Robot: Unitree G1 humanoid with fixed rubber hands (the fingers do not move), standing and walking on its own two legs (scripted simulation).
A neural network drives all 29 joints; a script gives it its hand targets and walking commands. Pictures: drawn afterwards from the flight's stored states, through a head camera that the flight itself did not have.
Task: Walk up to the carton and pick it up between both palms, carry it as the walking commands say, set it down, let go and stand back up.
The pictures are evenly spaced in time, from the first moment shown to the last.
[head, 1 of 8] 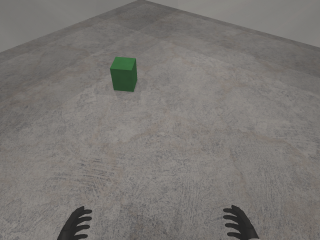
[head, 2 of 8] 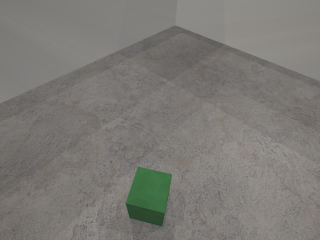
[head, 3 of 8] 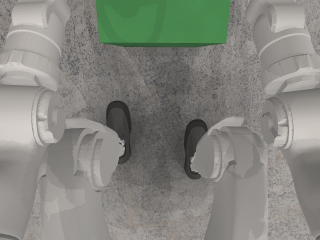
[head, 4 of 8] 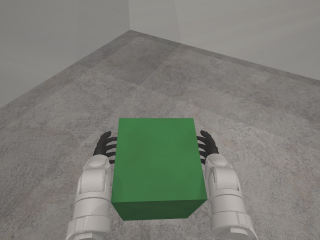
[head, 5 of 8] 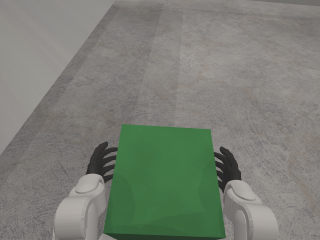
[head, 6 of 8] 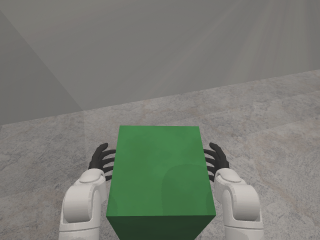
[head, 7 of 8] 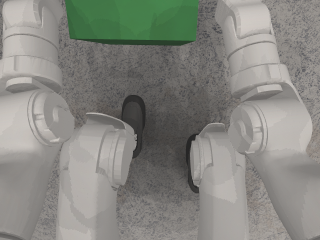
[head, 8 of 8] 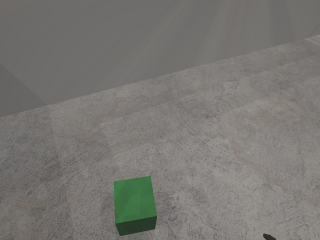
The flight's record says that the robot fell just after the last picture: no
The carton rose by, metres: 0.67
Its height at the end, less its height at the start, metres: +0.00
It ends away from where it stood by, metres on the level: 4.04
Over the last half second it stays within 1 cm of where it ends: yes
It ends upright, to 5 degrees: yes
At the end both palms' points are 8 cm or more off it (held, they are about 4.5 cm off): yes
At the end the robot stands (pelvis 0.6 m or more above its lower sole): yes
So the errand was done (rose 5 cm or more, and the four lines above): yes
